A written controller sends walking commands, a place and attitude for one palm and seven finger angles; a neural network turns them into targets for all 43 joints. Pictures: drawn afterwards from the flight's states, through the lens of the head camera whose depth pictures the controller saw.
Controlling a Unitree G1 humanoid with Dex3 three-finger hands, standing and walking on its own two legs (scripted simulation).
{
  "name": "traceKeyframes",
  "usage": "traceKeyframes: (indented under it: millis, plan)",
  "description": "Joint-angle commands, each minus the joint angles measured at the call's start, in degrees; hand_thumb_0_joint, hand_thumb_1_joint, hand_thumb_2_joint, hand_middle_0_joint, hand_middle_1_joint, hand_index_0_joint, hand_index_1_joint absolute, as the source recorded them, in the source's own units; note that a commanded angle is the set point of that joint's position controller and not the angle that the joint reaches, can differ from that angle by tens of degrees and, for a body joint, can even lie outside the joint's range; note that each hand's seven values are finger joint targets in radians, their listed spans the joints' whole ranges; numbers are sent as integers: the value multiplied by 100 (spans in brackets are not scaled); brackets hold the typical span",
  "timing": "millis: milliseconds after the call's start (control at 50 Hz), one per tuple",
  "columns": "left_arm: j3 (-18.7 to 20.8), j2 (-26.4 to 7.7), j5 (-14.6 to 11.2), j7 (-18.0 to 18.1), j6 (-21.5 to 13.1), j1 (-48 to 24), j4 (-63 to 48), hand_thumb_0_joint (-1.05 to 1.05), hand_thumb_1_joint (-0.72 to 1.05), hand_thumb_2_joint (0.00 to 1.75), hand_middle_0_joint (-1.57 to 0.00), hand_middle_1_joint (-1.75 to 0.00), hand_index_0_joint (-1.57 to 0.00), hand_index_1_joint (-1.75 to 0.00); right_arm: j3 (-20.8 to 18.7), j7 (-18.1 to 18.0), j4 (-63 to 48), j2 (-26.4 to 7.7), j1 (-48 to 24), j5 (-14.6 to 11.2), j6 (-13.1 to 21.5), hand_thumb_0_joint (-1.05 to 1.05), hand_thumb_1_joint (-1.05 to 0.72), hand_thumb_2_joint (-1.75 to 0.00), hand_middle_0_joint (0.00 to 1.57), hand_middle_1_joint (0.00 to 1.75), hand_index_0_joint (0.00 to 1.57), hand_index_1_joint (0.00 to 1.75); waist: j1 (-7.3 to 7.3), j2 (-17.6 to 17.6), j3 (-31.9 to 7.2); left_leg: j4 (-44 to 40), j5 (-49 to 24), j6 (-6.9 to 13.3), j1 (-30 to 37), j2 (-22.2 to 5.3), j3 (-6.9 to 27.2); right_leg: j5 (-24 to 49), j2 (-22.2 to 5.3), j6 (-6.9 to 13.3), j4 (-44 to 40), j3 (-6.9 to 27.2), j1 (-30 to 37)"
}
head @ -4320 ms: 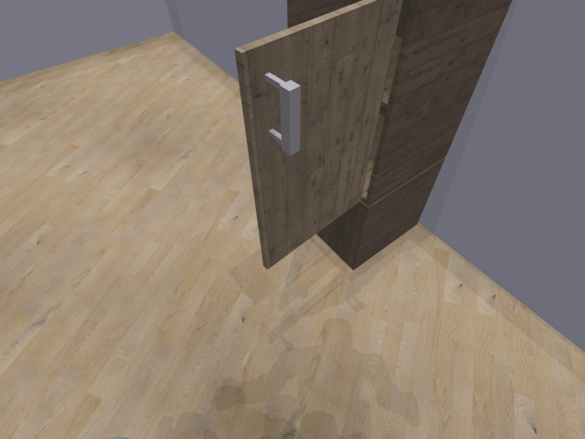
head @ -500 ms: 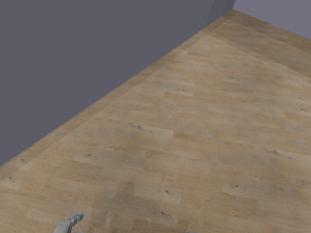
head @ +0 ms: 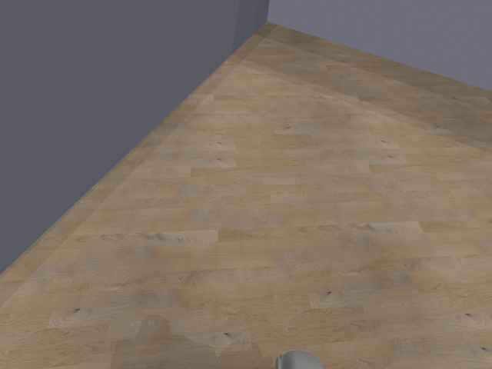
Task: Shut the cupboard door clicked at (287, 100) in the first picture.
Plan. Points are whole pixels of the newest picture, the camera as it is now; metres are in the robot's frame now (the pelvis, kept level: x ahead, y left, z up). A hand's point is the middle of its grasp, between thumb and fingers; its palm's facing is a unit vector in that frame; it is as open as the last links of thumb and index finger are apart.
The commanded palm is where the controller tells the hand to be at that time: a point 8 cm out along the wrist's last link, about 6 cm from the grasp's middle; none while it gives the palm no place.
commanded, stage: walk around to get in front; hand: left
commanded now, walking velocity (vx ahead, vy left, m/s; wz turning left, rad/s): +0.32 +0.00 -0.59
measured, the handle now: out of the picture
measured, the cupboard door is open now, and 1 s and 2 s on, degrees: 94 94 94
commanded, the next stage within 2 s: walk to a spot facing it in 0.92 s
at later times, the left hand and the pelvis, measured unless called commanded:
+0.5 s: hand (214, 268) +0.33 +0.08 -0.16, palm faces -0.22 -0.95 -0.21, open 7.1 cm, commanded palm none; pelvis +0.20 -0.08 +0.00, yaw -13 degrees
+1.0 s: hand (249, 186) +0.55 +0.02 -0.16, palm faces -0.37 -0.91 -0.18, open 7.3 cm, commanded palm none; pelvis +0.42 -0.12 +0.00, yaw -23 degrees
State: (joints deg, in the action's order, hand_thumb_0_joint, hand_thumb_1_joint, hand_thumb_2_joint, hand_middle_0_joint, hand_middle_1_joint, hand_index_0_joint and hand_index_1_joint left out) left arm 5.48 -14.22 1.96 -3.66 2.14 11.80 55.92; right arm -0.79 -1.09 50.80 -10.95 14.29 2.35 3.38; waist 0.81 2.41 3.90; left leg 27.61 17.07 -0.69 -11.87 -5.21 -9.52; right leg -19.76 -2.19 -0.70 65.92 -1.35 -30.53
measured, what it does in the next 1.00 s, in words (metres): walks ahead, turning right: right foot, then left foot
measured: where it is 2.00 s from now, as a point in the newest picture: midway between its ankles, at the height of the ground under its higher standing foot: (303, 266)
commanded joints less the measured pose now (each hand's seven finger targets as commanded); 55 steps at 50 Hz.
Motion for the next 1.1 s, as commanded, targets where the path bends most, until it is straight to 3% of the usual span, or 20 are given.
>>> traceKeyframes:
  millis: [0, 140, 180, 200, 220, 240, 260, 360, 540, 600, 620, 660, 720, 820, 960, 1000, 1020, 1040, 1060, 1080]
  plan:
    - [-86, 54, -18, -102, -212, -867, -744, 0, 90, 90, -20, -30, -20, -30, -275, -75, 144, -953, 985, -30, 90, 0, -90, -90, 20, 30, 20, 30, -357, -1188, -351, -1219, -2017, 439, 1326, -1389, 337, 424, -302, -44, -679, -201, -1021]
    - [-103, -21, -15, -84, -207, -1431, -829, 0, 90, 90, -20, -30, -20, -30, -284, -9, 409, -1009, 1184, 29, -8, 0, -90, -90, 20, 30, 20, 30, -376, -1184, 71, -1077, -2228, 426, 876, -1543, -284, 448, 2, 203, -2496, -766, 197]
    - [-42, -232, -9, -31, -282, -580, -564, 0, 90, 90, -20, -30, -20, -30, -287, 5, 411, -1115, 1015, -11, -33, 0, -90, -90, 20, 30, 20, 30, 105, -892, -403, 256, -3575, 278, 614, -1412, -533, 388, 353, 437, -3033, -983, 1722]
    - [68, -550, 0, 28, -363, 527, -233, 0, 90, 90, -20, -30, -20, -30, -270, 39, 328, -1096, 763, -86, -17, 0, -90, -90, 20, 30, 20, 30, 664, -437, -939, 1573, -3563, 60, -318, -1154, -720, 539, 261, 642, -3350, -704, 3530]
    - [296, -1372, 10, 143, -440, 1559, -15, 0, 90, 90, -20, -30, -20, -30, -171, 86, 60, -724, 650, -223, -5, 0, -90, -90, 20, 30, 20, 30, 1083, 1104, -1783, 3772, 15, -256, -2229, -295, -773, 9, -1566, 1272, -4077, 1995, 5251]
    - [306, -1702, -176, 214, -402, 1615, 64, 0, 90, 90, -20, -30, -20, -30, -212, 63, -158, -710, 171, -244, -10, 0, -90, -90, 20, 30, 20, 30, 992, 1135, -1637, 5080, 1943, -275, -3105, -10, 201, 441, -2435, 1641, -4971, 3445, 4922]
    - [246, -1494, -186, 300, -361, 1033, -125, 0, 90, 90, -20, -30, -20, -30, -267, 50, -157, -798, 71, -216, -33, 0, -90, -90, 20, 30, 20, 30, 706, 410, -1045, 5233, 1349, -221, -3188, -355, 761, -406, -2393, 1686, -5174, 3170, 3935]
    - [-16, -562, -56, 354, -541, -176, -304, 0, 90, 90, -20, -30, -20, -30, -243, 99, 397, -410, 632, -62, -217, 0, -90, -90, 20, 30, 20, 30, -261, 540, -663, 3330, 199, -352, -1797, -506, 633, 1331, -1166, 1124, -5214, 874, 1941]
    - [-16, -544, -96, 317, -661, 505, 166, 0, 90, 90, -20, -30, -20, -30, -265, 248, -38, -348, -731, -89, -77, 0, -90, -90, 20, 30, 20, 30, 54, 372, -258, 989, -459, -248, -1683, -69, 468, 1846, -1133, 1095, -5127, 1002, 2673]
    - [-20, -565, -130, 336, -643, 433, 239, 0, 90, 90, -20, -30, -20, -30, -306, 197, 173, -500, -272, -66, -4, 0, -90, -90, 20, 30, 20, 30, -302, 201, -254, 107, -783, -117, -265, 201, 240, 2287, -887, 846, -4412, 771, 2181]
    - [-39, -437, -137, 327, -644, 367, 186, 0, 90, 90, -20, -30, -20, -30, -370, 143, 401, -767, 425, -34, 44, 0, -90, -90, 20, 30, 20, 30, -606, -239, -588, -161, -728, 69, 958, -32, 591, 2432, -595, 660, -3335, 562, 1538]
    - [-171, -103, -149, 259, -682, 374, -117, 0, 90, 90, -20, -30, -20, -30, -539, 39, 634, -1642, 1713, 50, 11, 0, -90, -90, 20, 30, 20, 30, -965, -1754, -1332, -1072, -292, 1217, 2504, -2391, 3603, -1118, 405, 293, 2, -48, -496]
    - [-77, -105, -42, 204, -584, -52, -47, 0, 90, 90, -20, -30, -20, -30, -350, 21, 419, -847, 677, -11, 51, 0, -90, -90, 20, 30, 20, 30, -472, -1047, -211, -1715, 553, 879, 557, -1949, 2626, -29, -342, 237, 912, 419, -876]
    - [-137, 231, -21, 105, -351, 142, 29, 0, 90, 90, -20, -30, -20, -30, -322, 29, 569, -711, 495, -48, 129, 0, -90, -90, 20, 30, 20, 30, -132, -982, -206, -1880, -362, 648, 97, -1364, 699, 534, -477, 91, -1070, -17, -67]
    - [-105, 174, 1, 78, -376, -429, -162, 0, 90, 90, -20, -30, -20, -30, -371, 81, 774, -832, 800, 0, -17, 0, -90, -90, 20, 30, 20, 30, -232, -882, 5, -1449, -417, 585, 249, -1352, 182, 712, -152, 112, -2842, -621, 772]
    - [-65, 6, 10, 100, -417, 102, 16, 0, 90, 90, -20, -30, -20, -30, -316, 65, 807, -824, 742, -30, -59, 0, -90, -90, 20, 30, 20, 30, 86, -707, -230, -428, -1355, 376, 166, -1076, -124, 881, 118, 222, -3483, -803, 1798]
    - [-11, -291, 12, 161, -506, 885, 298, 0, 90, 90, -20, -30, -20, -30, -259, 85, 832, -685, 715, -104, -43, 0, -90, -90, 20, 30, 20, 30, 433, -204, -607, 748, -1717, 173, -544, -725, -362, 962, -186, 448, -3779, -261, 3185]
    - [143, -954, 24, 277, -596, 1740, 561, 0, 90, 90, -20, -30, -20, -30, -171, 116, 713, -313, 817, -200, -5, 0, -90, -90, 20, 30, 20, 30, 701, 1364, -1233, 2438, -138, -104, -1944, -1, -660, 1407, -1783, 1029, -4303, 1745, 4578]
    - [134, -1146, -121, 334, -569, 1883, 590, 0, 90, 90, -20, -30, -20, -30, -216, 91, 570, -436, 596, -217, -64, 0, -90, -90, 20, 30, 20, 30, 688, 1251, -1250, 3631, 2013, -119, -2235, 145, 94, 2137, -2578, 1507, -4893, 2420, 4304]
    - [74, -952, -115, 412, -569, 1443, 544, 0, 90, 90, -20, -30, -20, -30, -221, 45, 652, -351, 379, -197, -88, 0, -90, -90, 20, 30, 20, 30, 554, 912, -1049, 4087, 1702, -115, -2456, -89, 658, 2562, -2423, 1478, -4783, 1981, 3864]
